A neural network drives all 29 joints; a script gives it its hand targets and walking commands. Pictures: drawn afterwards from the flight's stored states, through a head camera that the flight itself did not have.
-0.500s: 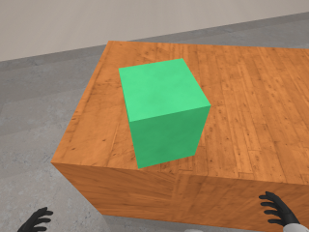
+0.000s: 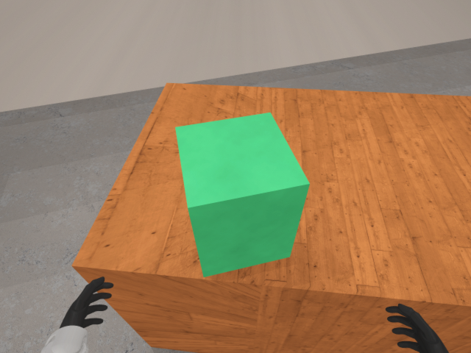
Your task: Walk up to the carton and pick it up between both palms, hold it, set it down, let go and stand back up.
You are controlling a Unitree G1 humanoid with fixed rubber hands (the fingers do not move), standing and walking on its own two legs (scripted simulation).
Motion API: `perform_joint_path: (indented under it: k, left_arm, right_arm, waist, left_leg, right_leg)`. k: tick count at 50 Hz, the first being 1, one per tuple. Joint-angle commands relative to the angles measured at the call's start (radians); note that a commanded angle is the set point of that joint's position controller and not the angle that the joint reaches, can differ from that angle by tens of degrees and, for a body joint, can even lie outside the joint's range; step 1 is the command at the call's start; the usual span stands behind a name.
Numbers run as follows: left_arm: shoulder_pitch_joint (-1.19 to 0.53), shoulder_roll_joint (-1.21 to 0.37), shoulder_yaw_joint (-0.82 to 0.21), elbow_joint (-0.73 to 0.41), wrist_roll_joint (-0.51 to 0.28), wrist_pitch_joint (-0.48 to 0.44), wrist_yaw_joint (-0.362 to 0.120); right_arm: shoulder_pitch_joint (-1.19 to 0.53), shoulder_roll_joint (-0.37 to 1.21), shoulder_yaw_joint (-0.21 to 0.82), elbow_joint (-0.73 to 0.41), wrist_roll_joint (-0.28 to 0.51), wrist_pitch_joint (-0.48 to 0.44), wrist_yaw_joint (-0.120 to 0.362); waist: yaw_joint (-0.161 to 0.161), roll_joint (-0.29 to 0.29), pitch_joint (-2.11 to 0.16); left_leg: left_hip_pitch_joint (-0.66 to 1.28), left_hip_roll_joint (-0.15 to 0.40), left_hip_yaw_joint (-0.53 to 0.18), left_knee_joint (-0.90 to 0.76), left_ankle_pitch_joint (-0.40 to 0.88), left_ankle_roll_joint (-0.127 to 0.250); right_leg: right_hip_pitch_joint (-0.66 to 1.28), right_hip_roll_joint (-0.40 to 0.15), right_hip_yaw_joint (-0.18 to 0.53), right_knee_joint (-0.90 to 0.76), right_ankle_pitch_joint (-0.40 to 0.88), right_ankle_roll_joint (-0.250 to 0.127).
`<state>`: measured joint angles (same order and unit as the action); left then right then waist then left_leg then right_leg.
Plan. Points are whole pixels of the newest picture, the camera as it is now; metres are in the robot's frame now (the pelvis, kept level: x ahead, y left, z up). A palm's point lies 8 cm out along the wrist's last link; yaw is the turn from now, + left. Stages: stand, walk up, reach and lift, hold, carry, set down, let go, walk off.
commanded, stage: reach and lift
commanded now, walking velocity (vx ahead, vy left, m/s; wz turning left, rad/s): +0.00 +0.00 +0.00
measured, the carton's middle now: (236, 196) +0.39 +0.00 +0.04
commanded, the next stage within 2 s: none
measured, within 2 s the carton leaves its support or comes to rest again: neither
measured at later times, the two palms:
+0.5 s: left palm (88, 309) +0.20 +0.24 +0.01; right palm (411, 349) +0.14 -0.25 -0.03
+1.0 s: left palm (113, 299) +0.20 +0.19 +0.04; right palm (410, 316) +0.17 -0.25 +0.01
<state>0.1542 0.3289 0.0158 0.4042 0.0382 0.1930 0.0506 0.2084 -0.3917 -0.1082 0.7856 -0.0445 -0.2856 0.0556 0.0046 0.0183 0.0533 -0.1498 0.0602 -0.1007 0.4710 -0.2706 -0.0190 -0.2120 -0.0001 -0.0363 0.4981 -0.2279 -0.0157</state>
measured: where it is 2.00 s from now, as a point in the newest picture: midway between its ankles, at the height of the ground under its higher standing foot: outside the picture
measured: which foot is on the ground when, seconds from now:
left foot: down 0.00-1.00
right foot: down 0.00-1.00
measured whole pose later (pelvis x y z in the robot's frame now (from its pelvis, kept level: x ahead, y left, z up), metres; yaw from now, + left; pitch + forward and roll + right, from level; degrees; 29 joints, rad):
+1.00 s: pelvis +0.01 +0.02 +0.01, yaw -1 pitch -4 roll -1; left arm 0.35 -0.06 -0.03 -0.04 0.02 0.06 0.26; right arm 0.32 -0.38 -0.06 0.34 0.23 -0.22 0.20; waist 0.00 0.01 0.00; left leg -0.08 0.07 -0.07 0.37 -0.23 -0.06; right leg -0.12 0.01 -0.01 0.33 -0.15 0.00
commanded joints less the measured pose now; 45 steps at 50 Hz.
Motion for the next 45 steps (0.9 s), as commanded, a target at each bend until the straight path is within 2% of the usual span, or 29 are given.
perform_joint_path:
  k: [1, 3, 4, 5, 6, 7, 10, 11, 12, 14, 16, 17, 18, 22, 24, 25, 26, 27, 28, 29, 32, 33, 34, 38, 39, 41, 42, 43, 45]
  left_arm:
    - [0.017, 0.079, 0.129, -0.161, -0.054, -0.04, 0.013]
    - [0.024, 0.036, 0.102, -0.187, -0.049, -0.039, 0.028]
    - [0.018, 0.012, 0.072, -0.218, -0.052, -0.034, 0.035]
    - [0.032, 0.0, 0.068, -0.261, -0.066, -0.046, 0.041]
    - [0.021, -0.012, 0.06, -0.298, -0.05, -0.043, 0.052]
    - [0.026, -0.041, 0.039, -0.316, -0.058, -0.043, 0.06]
    - [0.053, -0.074, 0.005, -0.403, -0.055, -0.055, 0.09]
    - [0.067, -0.108, -0.011, -0.407, -0.045, -0.056, 0.103]
    - [0.064, -0.115, -0.024, -0.423, -0.043, -0.054, 0.108]
    - [0.097, -0.138, -0.034, -0.41, -0.02, -0.044, 0.12]
    - [0.108, -0.163, -0.053, -0.469, -0.018, -0.044, 0.138]
    - [0.123, -0.166, -0.059, -0.473, -0.009, -0.045, 0.145]
    - [0.139, -0.195, -0.067, -0.476, -0.003, -0.046, 0.147]
    - [0.19, -0.248, -0.094, -0.53, 0.0, -0.057, 0.157]
    - [0.197, -0.25, -0.102, -0.547, 0.005, -0.068, 0.156]
    - [0.216, -0.264, -0.113, -0.573, 0.003, -0.075, 0.16]
    - [0.188, -0.265, -0.125, -0.574, -0.005, -0.081, 0.166]
    - [0.216, -0.275, -0.127, -0.583, -0.005, -0.086, 0.167]
    - [0.212, -0.28, -0.113, -0.594, 0.001, -0.097, 0.169]
    - [0.221, -0.282, -0.132, -0.628, -0.008, -0.107, 0.173]
    - [0.212, -0.289, -0.134, -0.631, -0.023, -0.141, 0.181]
    - [0.222, -0.303, -0.145, -0.659, -0.03, -0.15, 0.188]
    - [0.224, -0.312, -0.143, -0.644, -0.024, -0.153, 0.191]
    - [0.207, -0.325, -0.143, -0.602, -0.026, -0.159, 0.197]
    - [0.241, -0.346, -0.135, -0.606, -0.022, -0.163, 0.2]
    - [0.215, -0.359, -0.135, -0.632, -0.015, -0.158, 0.206]
    - [0.216, -0.368, -0.147, -0.646, -0.028, -0.159, 0.207]
    - [0.186, -0.374, -0.144, -0.651, -0.013, -0.161, 0.212]
    - [0.176, -0.388, -0.161, -0.715, -0.03, -0.167, 0.223]
  right_arm:
    - [-0.02, -0.059, 0.02, -0.276, 0.097, -0.032, 0.013]
    - [-0.024, -0.072, 0.008, -0.293, 0.109, -0.025, 0.031]
    - [-0.016, -0.082, -0.004, -0.266, 0.12, -0.016, 0.044]
    - [-0.016, -0.081, -0.014, -0.326, 0.132, -0.02, 0.049]
    - [-0.018, -0.097, -0.014, -0.327, 0.141, -0.015, 0.06]
    - [-0.025, -0.114, -0.03, -0.328, 0.154, -0.007, 0.07]
    - [-0.026, -0.142, -0.035, -0.364, 0.187, -0.004, 0.093]
    - [-0.027, -0.15, -0.035, -0.372, 0.195, -0.001, 0.106]
    - [-0.027, -0.158, -0.064, -0.376, 0.186, 0.006, 0.11]
    - [-0.028, -0.193, -0.049, -0.401, 0.212, 0.019, 0.129]
    - [-0.045, -0.209, -0.058, -0.425, 0.232, 0.026, 0.141]
    - [-0.034, -0.206, -0.045, -0.431, 0.247, 0.031, 0.147]
    - [-0.03, -0.212, -0.056, -0.433, 0.251, 0.034, 0.153]
    - [-0.011, -0.217, -0.038, -0.506, 0.282, 0.032, 0.161]
    - [-0.005, -0.22, -0.035, -0.541, 0.288, 0.032, 0.155]
    - [0.003, -0.211, -0.027, -0.575, 0.302, 0.028, 0.157]
    - [-0.007, -0.216, -0.032, -0.574, 0.31, 0.031, 0.158]
    - [0.011, -0.224, -0.04, -0.575, 0.305, 0.033, 0.156]
    - [0.021, -0.203, -0.019, -0.6, 0.317, 0.025, 0.154]
    - [0.029, -0.192, -0.02, -0.632, 0.328, 0.025, 0.151]
    - [0.028, -0.18, -0.013, -0.696, 0.331, 0.011, 0.141]
    - [0.047, -0.175, -0.016, -0.693, 0.344, 0.012, 0.142]
    - [0.058, -0.16, -0.003, -0.686, 0.34, 0.011, 0.137]
    - [0.081, -0.133, 0.027, -0.666, 0.362, 0.039, 0.133]
    - [0.103, -0.131, 0.03, -0.662, 0.378, 0.041, 0.137]
    - [0.082, -0.13, 0.04, -0.649, 0.389, 0.046, 0.131]
    - [0.08, -0.134, 0.035, -0.643, 0.394, 0.05, 0.133]
    - [0.046, -0.117, 0.043, -0.665, 0.39, 0.046, 0.129]
    - [0.05, -0.122, 0.044, -0.672, 0.396, 0.042, 0.129]
  waist:
    - [0.026, -0.151, -0.066]
    - [0.026, -0.127, -0.037]
    - [-0.001, -0.098, -0.039]
    - [0.014, -0.092, -0.049]
    - [0.006, -0.053, -0.061]
    - [-0.012, -0.055, -0.06]
    - [-0.02, -0.028, -0.104]
    - [0.0, -0.018, -0.095]
    - [-0.024, -0.03, -0.088]
    - [0.0, -0.024, -0.074]
    - [-0.012, -0.011, -0.089]
    - [0.002, -0.008, -0.091]
    - [-0.002, 0.004, -0.073]
    - [0.009, -0.039, -0.091]
    - [0.003, -0.057, -0.086]
    - [0.017, -0.059, -0.091]
    - [0.013, -0.043, -0.093]
    - [0.01, -0.062, -0.094]
    - [0.027, -0.072, -0.101]
    - [0.019, -0.075, -0.091]
    - [0.029, -0.116, -0.093]
    - [0.022, -0.102, -0.085]
    - [0.032, -0.106, -0.074]
    - [0.028, -0.115, -0.012]
    - [0.039, -0.095, -0.006]
    - [0.038, -0.084, -0.01]
    - [0.022, -0.097, 0.001]
    - [0.039, -0.078, -0.01]
    - [0.032, -0.07, -0.033]
  left_leg:
    - [0.019, -0.122, 0.178, -0.182, 0.136, 0.043]
    - [0.043, -0.115, 0.176, -0.195, 0.161, 0.026]
    - [0.049, -0.106, 0.166, -0.201, 0.141, 0.018]
    - [0.055, -0.101, 0.166, -0.2, 0.153, 0.011]
    - [0.07, -0.1, 0.165, -0.206, 0.173, -0.002]
    - [0.083, -0.092, 0.157, -0.211, 0.161, -0.008]
    - [0.107, -0.087, 0.161, -0.224, 0.155, -0.026]
    - [0.099, -0.083, 0.16, -0.226, 0.142, -0.036]
    - [0.092, -0.083, 0.156, -0.236, 0.104, -0.028]
    - [0.075, -0.074, 0.15, -0.242, 0.088, -0.031]
    - [0.082, -0.062, 0.141, -0.25, 0.074, -0.037]
    - [0.069, -0.065, 0.143, -0.246, 0.078, -0.037]
    - [0.074, -0.061, 0.135, -0.259, 0.075, -0.038]
    - [0.108, -0.071, 0.136, -0.231, 0.144, -0.049]
    - [0.105, -0.073, 0.143, -0.243, 0.096, -0.037]
    - [0.103, -0.073, 0.144, -0.235, 0.113, -0.04]
    - [0.095, -0.075, 0.148, -0.229, 0.118, -0.044]
    - [0.113, -0.073, 0.148, -0.232, 0.138, -0.045]
    - [0.115, -0.076, 0.151, -0.232, 0.139, -0.041]
    - [0.096, -0.08, 0.153, -0.225, 0.133, -0.036]
    - [0.062, -0.084, 0.163, -0.224, 0.113, -0.024]
    - [0.058, -0.084, 0.161, -0.227, 0.104, -0.022]
    - [0.055, -0.084, 0.164, -0.23, 0.092, -0.021]
    - [0.039, -0.08, 0.161, -0.248, 0.056, -0.008]
    - [0.027, -0.073, 0.155, -0.247, 0.051, -0.013]
    - [0.039, -0.075, 0.147, -0.248, 0.074, -0.019]
    - [0.056, -0.07, 0.148, -0.253, 0.068, -0.022]
    - [0.042, -0.072, 0.151, -0.251, 0.05, -0.021]
    - [0.063, -0.066, 0.146, -0.252, 0.072, -0.027]
  right_leg:
    - [0.187, -0.004, 0.02, -0.198, 0.185, 0.048]
    - [0.158, 0.023, -0.001, -0.214, 0.128, 0.031]
    - [0.145, 0.026, -0.006, -0.221, 0.075, 0.02]
    - [0.143, 0.042, -0.016, -0.222, 0.064, 0.009]
    - [0.139, 0.044, -0.019, -0.232, 0.071, 0.004]
    - [0.12, 0.048, -0.026, -0.238, 0.07, -0.009]
    - [0.121, 0.058, -0.029, -0.248, 0.069, -0.019]
    - [0.118, 0.061, -0.028, -0.249, 0.053, -0.029]
    - [0.099, 0.063, -0.034, -0.243, 0.043, -0.028]
    - [0.123, 0.069, -0.035, -0.237, 0.044, -0.041]
    - [0.11, 0.078, -0.042, -0.228, 0.058, -0.044]
    - [0.117, 0.076, -0.03, -0.227, 0.05, -0.049]
    - [0.121, 0.08, -0.028, -0.229, 0.068, -0.047]
    - [0.101, 0.081, -0.018, -0.243, 0.103, -0.049]
    - [0.101, 0.079, -0.013, -0.242, 0.074, -0.041]
    - [0.101, 0.083, -0.01, -0.238, 0.08, -0.04]
    - [0.093, 0.083, -0.008, -0.232, 0.08, -0.045]
    - [0.095, 0.078, -0.001, -0.238, 0.094, -0.048]
    - [0.104, 0.074, 0.011, -0.246, 0.098, -0.045]
    - [0.105, 0.07, 0.016, -0.243, 0.1, -0.037]
    - [0.122, 0.072, 0.029, -0.227, 0.093, -0.03]
    - [0.113, 0.07, 0.031, -0.226, 0.092, -0.027]
    - [0.117, 0.069, 0.032, -0.228, 0.084, -0.025]
    - [0.105, 0.059, 0.055, -0.231, 0.033, -0.023]
    - [0.109, 0.06, 0.062, -0.232, 0.026, -0.036]
    - [0.11, 0.063, 0.061, -0.23, 0.046, -0.035]
    - [0.095, 0.069, 0.053, -0.231, 0.026, -0.034]
    - [0.098, 0.063, 0.064, -0.231, 0.003, -0.036]
    - [0.085, 0.073, 0.05, -0.226, 0.008, -0.039]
